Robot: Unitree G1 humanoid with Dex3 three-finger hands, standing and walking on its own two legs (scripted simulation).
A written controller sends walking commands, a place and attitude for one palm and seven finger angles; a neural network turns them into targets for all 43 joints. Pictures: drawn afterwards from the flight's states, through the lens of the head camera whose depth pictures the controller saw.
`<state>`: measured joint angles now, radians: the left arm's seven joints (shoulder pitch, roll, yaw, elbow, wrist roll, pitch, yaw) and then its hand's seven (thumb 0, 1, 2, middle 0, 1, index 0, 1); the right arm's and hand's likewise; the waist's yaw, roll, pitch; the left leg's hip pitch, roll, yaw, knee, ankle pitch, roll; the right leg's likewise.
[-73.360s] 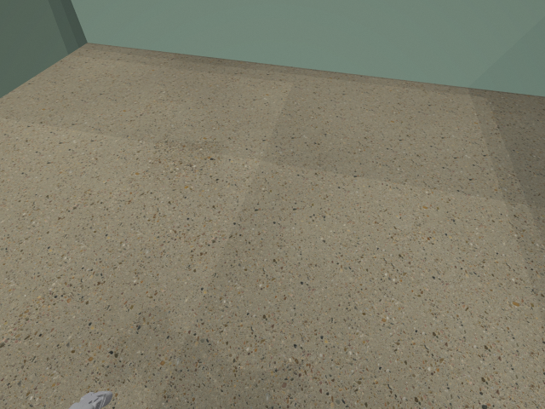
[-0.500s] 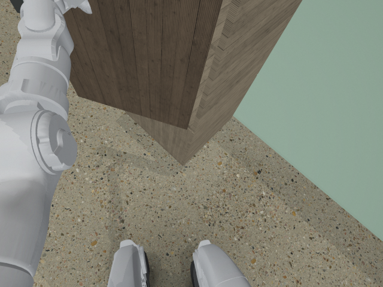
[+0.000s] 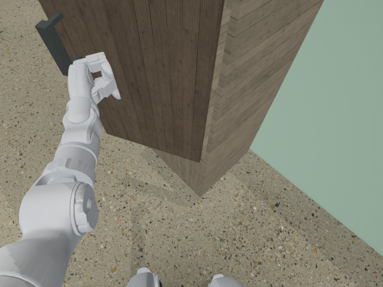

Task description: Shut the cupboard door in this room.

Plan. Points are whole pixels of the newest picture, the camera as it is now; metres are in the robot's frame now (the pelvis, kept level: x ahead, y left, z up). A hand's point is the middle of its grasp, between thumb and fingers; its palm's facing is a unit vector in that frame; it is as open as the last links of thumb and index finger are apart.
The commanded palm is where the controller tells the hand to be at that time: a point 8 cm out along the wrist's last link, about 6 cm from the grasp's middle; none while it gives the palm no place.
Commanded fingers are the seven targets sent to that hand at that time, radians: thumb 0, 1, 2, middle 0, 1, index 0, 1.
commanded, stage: pull the fist back off the door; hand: left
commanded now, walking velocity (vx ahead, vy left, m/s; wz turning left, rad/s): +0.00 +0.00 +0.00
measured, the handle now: (63, 45) +0.64 +0.22 +0.11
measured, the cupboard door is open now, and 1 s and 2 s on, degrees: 27 27 27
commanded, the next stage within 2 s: draw the hand back to the body in 0.16 s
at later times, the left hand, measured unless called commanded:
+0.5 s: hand (100, 96) +0.46 +0.12 +0.13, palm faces +0.06 -1.00 -0.03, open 3.1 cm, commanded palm +0.41 +0.18 +0.14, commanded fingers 0.00 0.90 0.90 -1.30 -1.50 -1.30 -1.50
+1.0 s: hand (22, 176) +0.30 +0.20 +0.16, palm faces +0.19 -0.96 -0.21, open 3.2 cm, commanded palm +0.26 +0.25 +0.19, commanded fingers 0.00 0.90 0.90 -0.83 -0.99 -0.83 -0.99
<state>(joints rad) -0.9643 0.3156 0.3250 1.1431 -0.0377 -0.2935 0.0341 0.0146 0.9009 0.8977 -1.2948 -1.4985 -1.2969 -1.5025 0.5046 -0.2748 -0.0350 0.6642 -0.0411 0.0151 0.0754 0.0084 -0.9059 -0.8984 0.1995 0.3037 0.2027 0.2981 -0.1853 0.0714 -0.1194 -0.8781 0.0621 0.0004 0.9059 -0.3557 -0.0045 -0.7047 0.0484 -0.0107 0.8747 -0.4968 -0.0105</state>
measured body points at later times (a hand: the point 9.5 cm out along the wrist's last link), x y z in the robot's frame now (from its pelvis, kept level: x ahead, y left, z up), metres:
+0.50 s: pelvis +0.00 -0.01 +0.01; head +0.05 -0.03 +0.46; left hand +0.46 +0.18 +0.13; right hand +0.03 -0.26 -0.12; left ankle +0.04 +0.12 -0.69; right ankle -0.05 -0.12 -0.69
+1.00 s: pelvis -0.01 +0.01 +0.04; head -0.02 -0.01 +0.49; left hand +0.28 +0.25 +0.17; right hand +0.19 -0.22 -0.03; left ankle +0.04 +0.12 -0.69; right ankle -0.05 -0.12 -0.69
